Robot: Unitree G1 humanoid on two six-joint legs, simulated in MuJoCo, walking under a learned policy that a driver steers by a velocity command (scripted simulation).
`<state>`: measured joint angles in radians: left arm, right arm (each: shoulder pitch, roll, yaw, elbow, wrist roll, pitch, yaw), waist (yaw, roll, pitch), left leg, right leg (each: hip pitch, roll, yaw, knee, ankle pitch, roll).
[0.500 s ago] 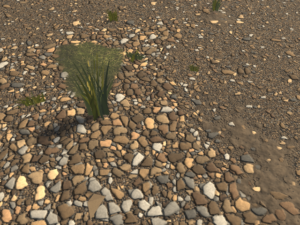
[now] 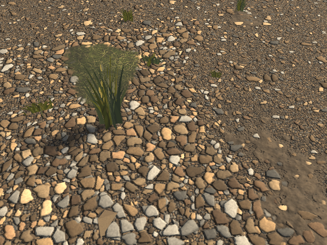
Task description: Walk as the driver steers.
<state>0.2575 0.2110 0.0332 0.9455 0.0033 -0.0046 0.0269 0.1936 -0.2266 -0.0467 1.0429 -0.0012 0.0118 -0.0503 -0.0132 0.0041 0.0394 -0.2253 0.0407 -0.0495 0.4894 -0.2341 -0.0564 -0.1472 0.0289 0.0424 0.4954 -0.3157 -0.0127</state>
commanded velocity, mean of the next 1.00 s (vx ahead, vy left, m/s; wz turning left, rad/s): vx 0.00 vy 0.00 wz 0.00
